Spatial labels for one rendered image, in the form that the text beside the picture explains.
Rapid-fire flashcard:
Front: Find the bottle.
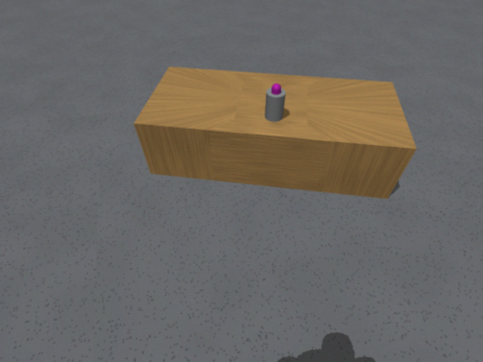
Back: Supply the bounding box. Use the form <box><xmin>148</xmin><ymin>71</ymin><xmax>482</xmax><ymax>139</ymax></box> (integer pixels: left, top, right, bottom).
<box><xmin>265</xmin><ymin>84</ymin><xmax>285</xmax><ymax>122</ymax></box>

